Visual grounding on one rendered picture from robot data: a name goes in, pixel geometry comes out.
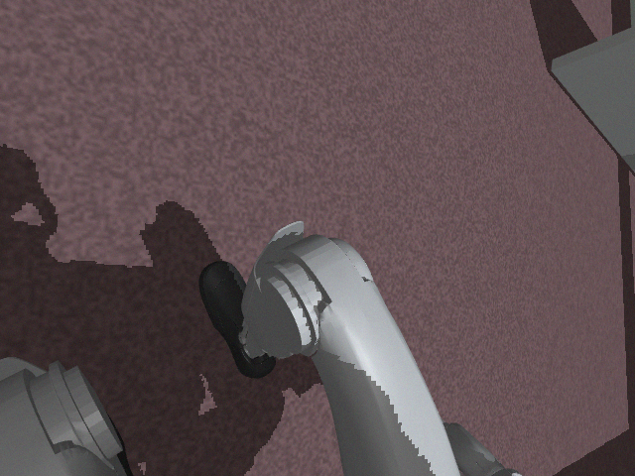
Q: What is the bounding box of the left robot foot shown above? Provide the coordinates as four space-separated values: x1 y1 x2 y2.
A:
107 414 134 476

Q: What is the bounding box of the right robot foot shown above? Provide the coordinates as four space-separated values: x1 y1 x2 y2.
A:
199 261 276 379

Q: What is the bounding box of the right robot hand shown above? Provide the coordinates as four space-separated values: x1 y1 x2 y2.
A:
442 419 506 476

